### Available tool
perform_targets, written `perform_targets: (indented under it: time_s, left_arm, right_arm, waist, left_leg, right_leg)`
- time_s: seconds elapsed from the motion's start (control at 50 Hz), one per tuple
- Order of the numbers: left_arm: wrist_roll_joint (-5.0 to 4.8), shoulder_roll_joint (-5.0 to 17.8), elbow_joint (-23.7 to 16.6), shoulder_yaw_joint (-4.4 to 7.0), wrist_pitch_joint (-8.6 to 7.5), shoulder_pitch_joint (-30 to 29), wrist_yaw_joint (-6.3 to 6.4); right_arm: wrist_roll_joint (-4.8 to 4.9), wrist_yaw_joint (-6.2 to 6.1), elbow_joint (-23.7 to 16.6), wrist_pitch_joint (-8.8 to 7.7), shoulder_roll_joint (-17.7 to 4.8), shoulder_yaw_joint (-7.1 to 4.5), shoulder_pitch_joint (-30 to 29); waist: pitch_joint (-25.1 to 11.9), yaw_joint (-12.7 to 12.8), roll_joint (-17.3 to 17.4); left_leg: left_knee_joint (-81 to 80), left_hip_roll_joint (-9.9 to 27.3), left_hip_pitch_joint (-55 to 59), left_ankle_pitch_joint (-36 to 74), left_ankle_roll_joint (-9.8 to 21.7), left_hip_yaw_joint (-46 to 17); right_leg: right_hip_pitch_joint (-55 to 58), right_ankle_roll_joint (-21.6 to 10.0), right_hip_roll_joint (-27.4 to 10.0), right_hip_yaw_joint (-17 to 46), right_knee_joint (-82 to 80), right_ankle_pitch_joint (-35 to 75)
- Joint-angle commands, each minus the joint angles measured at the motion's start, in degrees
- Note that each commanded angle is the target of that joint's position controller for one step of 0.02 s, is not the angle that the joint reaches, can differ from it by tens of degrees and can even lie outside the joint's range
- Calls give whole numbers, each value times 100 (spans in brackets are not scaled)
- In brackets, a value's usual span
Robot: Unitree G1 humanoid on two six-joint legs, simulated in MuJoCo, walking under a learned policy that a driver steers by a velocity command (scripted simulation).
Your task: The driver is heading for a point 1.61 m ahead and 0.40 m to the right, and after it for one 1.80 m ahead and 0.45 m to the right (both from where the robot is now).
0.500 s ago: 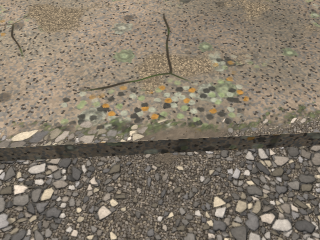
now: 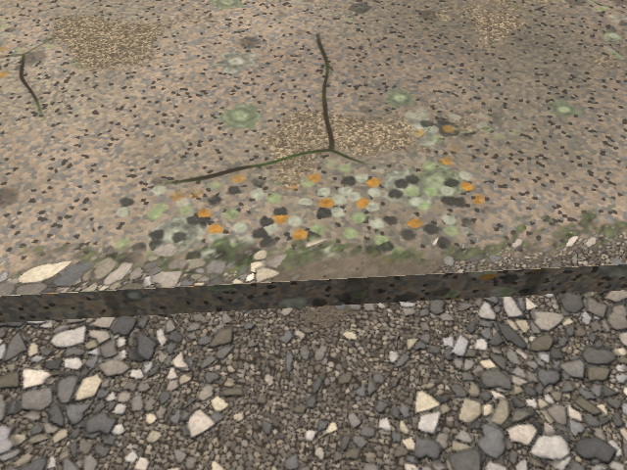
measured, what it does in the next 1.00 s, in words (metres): walks ahead: right foot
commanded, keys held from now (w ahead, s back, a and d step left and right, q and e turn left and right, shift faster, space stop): w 0.72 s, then no key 0.28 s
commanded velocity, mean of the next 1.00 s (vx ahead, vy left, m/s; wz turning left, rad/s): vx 0.36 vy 0.00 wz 0.00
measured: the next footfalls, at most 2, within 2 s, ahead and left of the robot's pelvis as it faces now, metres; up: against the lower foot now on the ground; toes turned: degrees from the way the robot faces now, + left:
right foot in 0.60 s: +0.47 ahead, -0.13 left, +0.00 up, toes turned -1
left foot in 1.08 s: +0.60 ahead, +0.09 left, +0.00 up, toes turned +1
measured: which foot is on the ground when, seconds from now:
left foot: down 0.00-0.62, up 0.64-1.00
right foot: down 0.00-0.22, up 0.24-0.58, down 0.60-1.00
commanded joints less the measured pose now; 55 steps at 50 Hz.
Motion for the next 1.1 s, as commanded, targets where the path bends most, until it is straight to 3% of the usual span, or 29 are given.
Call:
perform_targets:
  time_s: [0.02,0.08,0.14,0.18,0.2,0.22,0.24,0.26,0.3,0.32,0.36,0.4,0.44,0.48,0.52,0.56,0.6,0.62,0.64,0.66,0.68,0.7,0.78,0.86,0.92,1.04,1.06,1.08,1.1]
  left_arm:
    - [-58,618,-115,130,-67,502,35]
    - [-102,705,-120,190,-252,824,-39]
    - [-143,1059,-150,304,-351,1033,-114]
    - [-148,1070,-360,296,-361,556,-146]
    - [-164,1008,-562,270,-369,-11,-167]
    - [-189,692,-832,192,-442,-615,-176]
    - [-151,467,-1071,135,-611,-694,-177]
    - [-146,599,-1087,154,-737,-725,-222]
    - [-228,592,-1110,156,-846,-686,-340]
    - [-196,694,-1201,201,-870,-899,-361]
    - [-149,613,-1320,226,-821,-1074,-432]
    - [-117,373,-1505,128,-744,-1384,-520]
    - [-65,262,-1776,35,-699,-1946,-548]
    - [-96,481,-1949,69,-630,-2240,-533]
    - [-130,776,-2061,138,-610,-2341,-522]
    - [-131,1080,-1987,287,-627,-1857,-508]
    - [-178,1488,-1466,520,-570,-73,-451]
    - [-12,2068,-1289,652,-545,724,-419]
    - [52,1940,-1217,573,-557,788,-475]
    - [20,1508,-1258,438,-604,198,-508]
    - [-2,1246,-1373,357,-628,-393,-520]
    - [40,1140,-1431,310,-669,-860,-558]
    - [128,899,-1227,212,-743,-1047,-592]
    - [176,1150,-1051,219,-698,-803,-412]
    - [132,1264,-972,213,-593,-569,-314]
    - [18,1290,-778,231,-411,-518,-264]
    - [-24,1213,-772,210,-391,-535,-252]
    - [41,1114,-750,176,-415,-269,-242]
    - [168,906,-662,117,-483,401,-264]
  right_arm:
    - [49,-27,-151,-93,-533,-114,360]
    - [77,68,-262,-331,-373,-101,285]
    - [114,179,-432,-531,-128,-52,153]
    - [137,215,-355,-618,-110,-59,487]
    - [137,215,-128,-631,-151,-90,1141]
    - [138,218,160,-660,-650,-246,2021]
    - [153,295,275,-708,-1535,-486,2752]
    - [-2,309,169,-763,-1144,-349,2546]
    - [-52,330,-32,-764,-821,-241,1914]
    - [-21,331,-54,-705,-707,-181,1786]
    - [-33,277,-42,-566,-396,-66,1776]
    - [-48,168,-200,-497,-469,-42,1502]
    - [-42,71,-414,-518,-798,-84,1146]
    - [35,50,-395,-586,-1144,-188,1329]
    - [99,53,-368,-604,-1161,-239,1365]
    - [11,75,-376,-536,-1242,-294,1317]
    - [-116,122,-481,-434,-1146,-257,1189]
    - [-177,196,-620,-481,-474,-78,1734]
    - [-22,258,-548,-665,-52,51,1963]
    - [160,300,-729,-807,-635,-101,1372]
    - [242,297,-938,-856,-929,-157,691]
    - [176,248,-992,-842,-943,-186,399]
    - [38,126,-883,-522,-694,-277,712]
    - [-112,87,-1205,-500,-723,-324,-77]
    - [-88,141,-1347,-495,-576,-253,-770]
    - [-115,204,-1448,-500,-885,-309,-1176]
    - [-146,195,-1357,-533,-972,-349,-951]
    - [-193,153,-1279,-558,-1304,-436,-694]
    - [-211,119,-1263,-525,-1610,-485,-590]
  waist:
    - [878,12,-124]
    - [868,133,-317]
    - [775,123,-1045]
    - [921,-210,-980]
    - [939,-573,-793]
    - [907,-926,311]
    - [600,-1073,2002]
    - [502,-849,1383]
    - [575,-478,544]
    - [644,-425,280]
    - [578,-341,412]
    - [682,-243,405]
    - [762,-211,438]
    - [745,-206,675]
    - [796,-98,674]
    - [272,250,800]
    - [-813,1075,767]
    - [-1782,893,-635]
    - [-2560,688,-1714]
    - [-1565,582,-1252]
    - [-786,438,-675]
    - [-410,206,-91]
    - [-57,-334,-313]
    - [-63,-293,-251]
    - [-199,-17,-292]
    - [-309,14,-349]
    - [-402,-119,-244]
    - [-650,-96,49]
    - [-1145,281,616]
  left_leg:
    - [-530,-118,-916,-2212,394,116]
    - [-75,-53,-1252,-1696,447,92]
    - [878,-215,-1333,-769,474,479]
    - [329,-184,-406,-689,673,429]
    - [-354,-104,554,-516,744,221]
    - [-1026,475,1349,-725,988,-991]
    - [-1818,1735,2390,95,1596,-3218]
    - [-1853,2107,2495,697,1748,-3856]
    - [-1704,1878,2640,1585,1572,-2769]
    - [-1802,1759,2677,2042,1436,-2229]
    - [-2032,1399,2416,2453,1139,-1388]
    - [-2354,1144,1612,2348,1039,-832]
    - [-2680,842,451,2014,953,-322]
    - [-2969,1042,347,1939,1011,-347]
    - [-2768,1205,904,2479,931,-295]
    - [-1766,1290,1527,4556,749,-138]
    - [620,941,778,5194,461,146]
    - [3019,161,-1204,2674,196,304]
    - [4575,-502,-2110,-1055,154,-389]
    - [5128,-101,-2690,-871,331,-661]
    - [5012,219,-2755,-357,452,-440]
    - [4655,518,-2426,146,468,-331]
    - [3774,757,-1435,370,314,-162]
    - [2387,679,-1788,1269,33,30]
    - [986,471,-1402,2113,15,187]
    - [-297,224,-970,1793,191,109]
    - [-834,181,-538,2258,296,148]
    - [-898,507,229,4065,449,-171]
    - [-332,1141,1508,5746,905,-692]
  right_leg:
    - [-687,-434,-21,176,-777,-2479]
    - [-402,-752,-437,868,-946,-2473]
    - [-179,-1267,-1324,2294,-1728,-2832]
    - [-962,-1212,-1284,2207,-1639,-2475]
    - [-1612,-955,-915,1600,-1116,-1913]
    - [-2454,-499,-140,343,470,-883]
    - [-3486,-213,404,-400,2617,-562]
    - [-4058,-345,228,297,3746,-1101]
    - [-4659,-560,-123,376,4637,-523]
    - [-4877,-598,-289,286,4493,-219]
    - [-4547,-549,-459,62,3996,107]
    - [-3895,-401,-417,-163,2949,686]
    - [-2529,-271,-207,-337,1404,1581]
    - [-1801,-269,-23,-410,813,1853]
    - [-1711,-426,34,-314,279,1909]
    - [-1027,-634,280,-400,170,1709]
    - [1309,-950,240,-259,273,1501]
    - [3431,-1663,-1299,2039,36,460]
    - [3804,-2145,-2176,4715,-1491,-589]
    - [2965,-1810,-1949,4435,-1796,-939]
    - [1905,-1599,-1791,3378,-1830,-475]
    - [919,-1494,-1579,2584,-1978,355]
    - [-457,-1486,-1020,943,-2289,2897]
    - [-302,-1461,-861,228,-2136,4596]
    - [-78,-1265,-697,-37,-2019,4339]
    - [745,-1163,-954,367,-1256,3730]
    - [780,-988,-784,362,-920,3477]
    - [596,-725,-478,262,-489,3154]
    - [-200,-491,-96,122,-10,1682]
